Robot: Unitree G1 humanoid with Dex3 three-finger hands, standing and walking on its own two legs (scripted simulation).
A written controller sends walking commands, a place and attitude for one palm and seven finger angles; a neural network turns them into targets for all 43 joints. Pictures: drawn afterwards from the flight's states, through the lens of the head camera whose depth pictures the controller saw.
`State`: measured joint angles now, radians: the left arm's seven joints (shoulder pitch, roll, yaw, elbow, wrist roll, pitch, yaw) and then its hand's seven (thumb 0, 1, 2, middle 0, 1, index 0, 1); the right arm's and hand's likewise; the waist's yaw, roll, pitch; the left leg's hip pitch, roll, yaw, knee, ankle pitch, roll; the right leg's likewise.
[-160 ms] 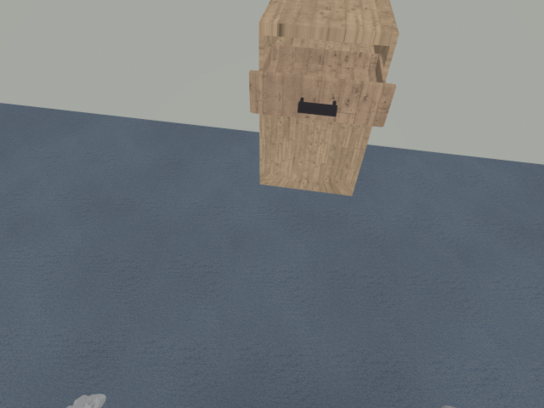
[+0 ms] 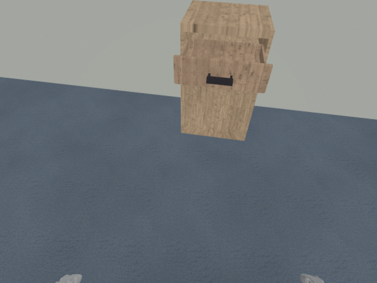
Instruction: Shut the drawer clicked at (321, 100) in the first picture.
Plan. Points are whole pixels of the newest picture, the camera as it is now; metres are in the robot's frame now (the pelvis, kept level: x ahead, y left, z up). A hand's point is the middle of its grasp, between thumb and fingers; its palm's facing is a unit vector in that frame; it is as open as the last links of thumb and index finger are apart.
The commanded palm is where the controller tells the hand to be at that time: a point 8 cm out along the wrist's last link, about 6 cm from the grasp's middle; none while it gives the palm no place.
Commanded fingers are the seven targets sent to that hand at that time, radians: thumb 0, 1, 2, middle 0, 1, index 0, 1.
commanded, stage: stand and wait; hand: left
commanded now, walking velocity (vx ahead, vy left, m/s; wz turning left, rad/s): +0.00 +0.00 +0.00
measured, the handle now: (219, 78) +0.99 -0.08 -0.07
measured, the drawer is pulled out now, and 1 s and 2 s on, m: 0.30 0.30 0.30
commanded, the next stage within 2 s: look at it before walking up in 0.66 s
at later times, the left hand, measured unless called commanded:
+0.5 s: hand out of the picture +0.04 +0.23 -0.15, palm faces -0.03 -0.94 -0.33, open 7.4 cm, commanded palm none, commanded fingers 0.00 0.90 0.90 -0.20 -0.30 -0.20 -0.30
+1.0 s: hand out of the picture +0.05 +0.22 -0.15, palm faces -0.03 -0.95 -0.32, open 7.4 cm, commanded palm none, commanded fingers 0.00 0.90 0.90 -0.20 -0.30 -0.20 -0.30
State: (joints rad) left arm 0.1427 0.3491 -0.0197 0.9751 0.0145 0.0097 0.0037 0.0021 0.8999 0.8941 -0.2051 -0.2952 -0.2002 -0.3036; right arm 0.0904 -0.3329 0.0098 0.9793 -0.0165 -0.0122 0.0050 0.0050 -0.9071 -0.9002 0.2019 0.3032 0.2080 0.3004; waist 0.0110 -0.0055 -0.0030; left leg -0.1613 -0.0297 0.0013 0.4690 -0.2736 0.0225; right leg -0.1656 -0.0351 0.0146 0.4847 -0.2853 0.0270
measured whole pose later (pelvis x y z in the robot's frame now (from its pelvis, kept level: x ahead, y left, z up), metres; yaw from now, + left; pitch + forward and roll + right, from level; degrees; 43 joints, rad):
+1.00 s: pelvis -0.02 -0.02 +0.01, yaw +0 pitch -2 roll +0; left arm 0.16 0.33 -0.01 1.08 0.01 0.00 0.00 0.00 0.90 0.89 -0.21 -0.30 -0.20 -0.30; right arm 0.13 -0.32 0.01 1.12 -0.01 -0.01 0.00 0.00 -0.91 -0.90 0.20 0.30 0.21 0.30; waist 0.00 -0.01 0.02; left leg -0.15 0.01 0.00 0.38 -0.20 -0.01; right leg -0.16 0.00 0.01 0.40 -0.21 0.00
